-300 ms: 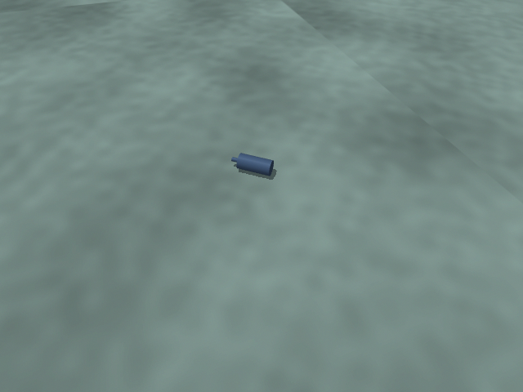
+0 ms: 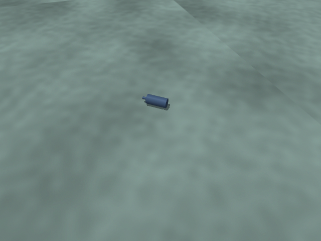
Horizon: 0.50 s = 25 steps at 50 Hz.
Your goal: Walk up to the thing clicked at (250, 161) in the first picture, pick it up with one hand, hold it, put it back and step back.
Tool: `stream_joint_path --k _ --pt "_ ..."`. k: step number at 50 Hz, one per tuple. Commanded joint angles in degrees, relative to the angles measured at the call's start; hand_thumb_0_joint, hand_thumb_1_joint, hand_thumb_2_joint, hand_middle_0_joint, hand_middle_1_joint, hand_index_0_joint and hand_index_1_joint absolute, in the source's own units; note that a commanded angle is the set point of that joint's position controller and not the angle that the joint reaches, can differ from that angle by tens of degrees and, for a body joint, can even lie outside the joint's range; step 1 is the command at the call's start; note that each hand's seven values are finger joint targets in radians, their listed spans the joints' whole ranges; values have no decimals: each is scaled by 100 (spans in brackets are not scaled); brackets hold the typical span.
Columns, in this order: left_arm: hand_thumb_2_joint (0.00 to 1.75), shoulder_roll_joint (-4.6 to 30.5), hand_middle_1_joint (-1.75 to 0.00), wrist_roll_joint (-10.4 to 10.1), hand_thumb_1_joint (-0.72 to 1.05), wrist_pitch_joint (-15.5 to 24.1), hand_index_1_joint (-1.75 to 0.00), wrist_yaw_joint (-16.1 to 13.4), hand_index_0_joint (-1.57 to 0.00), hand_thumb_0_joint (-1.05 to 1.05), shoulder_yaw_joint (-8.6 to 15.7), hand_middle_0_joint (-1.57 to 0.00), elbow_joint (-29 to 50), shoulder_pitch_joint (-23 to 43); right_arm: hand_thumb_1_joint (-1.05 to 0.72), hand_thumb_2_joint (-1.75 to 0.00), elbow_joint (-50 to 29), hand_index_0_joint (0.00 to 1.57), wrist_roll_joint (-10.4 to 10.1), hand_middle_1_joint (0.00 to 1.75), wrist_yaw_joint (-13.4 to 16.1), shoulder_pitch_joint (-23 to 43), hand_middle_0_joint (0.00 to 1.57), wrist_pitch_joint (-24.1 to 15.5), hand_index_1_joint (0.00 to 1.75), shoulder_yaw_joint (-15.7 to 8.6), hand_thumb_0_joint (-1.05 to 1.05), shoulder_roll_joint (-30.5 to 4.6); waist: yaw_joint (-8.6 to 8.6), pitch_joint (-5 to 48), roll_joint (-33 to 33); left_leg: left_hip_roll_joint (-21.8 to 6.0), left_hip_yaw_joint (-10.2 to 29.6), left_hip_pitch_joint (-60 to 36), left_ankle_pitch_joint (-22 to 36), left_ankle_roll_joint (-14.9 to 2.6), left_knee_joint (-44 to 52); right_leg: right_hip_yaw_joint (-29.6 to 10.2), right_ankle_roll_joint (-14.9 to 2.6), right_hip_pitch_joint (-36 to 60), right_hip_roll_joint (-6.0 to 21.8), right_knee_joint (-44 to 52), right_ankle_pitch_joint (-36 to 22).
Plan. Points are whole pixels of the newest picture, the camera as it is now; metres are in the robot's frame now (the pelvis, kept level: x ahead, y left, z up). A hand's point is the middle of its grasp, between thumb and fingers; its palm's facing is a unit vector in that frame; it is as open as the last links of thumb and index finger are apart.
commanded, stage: stand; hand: left
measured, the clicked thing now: (154, 100) +1.41 +0.03 -0.74
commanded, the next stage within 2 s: walk up in 0.82 s
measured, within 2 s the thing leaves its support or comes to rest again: neither
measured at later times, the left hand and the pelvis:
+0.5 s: hand out of the picture +0.07 +0.25 -0.16, palm faces -0.02 -0.94 -0.33, open 7.3 cm; pelvis +0.00 +0.00 +0.00, yaw +0 degrees
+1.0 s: hand out of the picture +0.10 +0.26 -0.15, palm faces -0.12 -0.93 -0.36, open 7.4 cm; pelvis +0.02 -0.01 -0.01, yaw -5 degrees
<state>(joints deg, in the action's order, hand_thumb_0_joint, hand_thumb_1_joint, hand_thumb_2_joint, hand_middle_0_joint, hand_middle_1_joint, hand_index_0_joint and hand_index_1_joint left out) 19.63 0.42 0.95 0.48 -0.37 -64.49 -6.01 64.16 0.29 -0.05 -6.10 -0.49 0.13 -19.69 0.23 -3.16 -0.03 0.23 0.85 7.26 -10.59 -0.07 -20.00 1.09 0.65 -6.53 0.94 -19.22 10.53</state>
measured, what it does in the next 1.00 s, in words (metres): stands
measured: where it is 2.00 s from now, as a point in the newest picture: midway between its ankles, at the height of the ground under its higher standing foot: (173, 215)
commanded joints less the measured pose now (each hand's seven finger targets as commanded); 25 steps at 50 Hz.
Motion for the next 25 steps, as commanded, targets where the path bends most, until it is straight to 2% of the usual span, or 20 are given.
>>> stream_joint_path --k 1,9,19,22,25 --pt "90 1207 -30 13 90 106 -30 -101 -20 0 227 -20 367 213 -90 -90 -339 20 11 30 55 196 20 -141 30 -206 0 -1192 -35 510 44 -730 534 -25 818 -140 329 -521 -217 149 684 294 -711" --pt "90 1211 -30 25 90 83 -30 -102 -20 0 247 -20 363 159 -90 -90 -332 20 13 30 56 207 20 -143 30 -206 0 -1217 -7 476 -19 -729 551 -13 675 -139 401 -483 -215 176 672 309 -597" --pt "90 1207 -30 29 90 89 -30 -101 -20 0 254 -20 350 116 -90 -90 -365 20 12 30 65 211 20 -146 30 -209 0 -1245 -3 503 -1 -752 560 -120 826 -156 376 -481 -194 143 681 307 -647" --pt "90 1213 -30 30 90 94 -30 -108 -20 0 252 -20 358 131 -90 -90 -358 20 1 30 66 205 20 -138 30 -202 0 -1222 -11 511 17 -734 555 -116 966 -153 345 -469 -191 170 683 316 -820" --pt "90 1221 -30 11 90 92 -30 -100 -20 0 252 -20 349 123 -90 -90 -341 20 10 30 59 185 20 -140 30 -187 0 -1223 -9 448 -16 -724 555 -91 875 -140 379 -492 -193 155 685 322 -721"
